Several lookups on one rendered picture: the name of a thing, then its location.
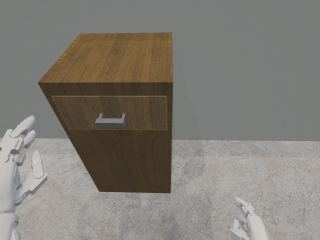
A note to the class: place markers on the left robot forearm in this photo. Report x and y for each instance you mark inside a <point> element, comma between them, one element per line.
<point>8,224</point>

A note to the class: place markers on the cabinet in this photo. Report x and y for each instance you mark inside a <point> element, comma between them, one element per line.
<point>118,64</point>

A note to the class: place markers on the robot left hand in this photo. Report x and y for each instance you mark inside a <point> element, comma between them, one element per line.
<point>13,149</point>

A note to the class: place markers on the handle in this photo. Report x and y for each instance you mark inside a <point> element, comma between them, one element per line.
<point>110,122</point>

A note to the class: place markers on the robot right hand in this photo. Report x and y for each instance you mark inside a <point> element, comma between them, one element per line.
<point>253,226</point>

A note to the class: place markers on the drawer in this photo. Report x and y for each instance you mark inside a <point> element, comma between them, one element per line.
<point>142,112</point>

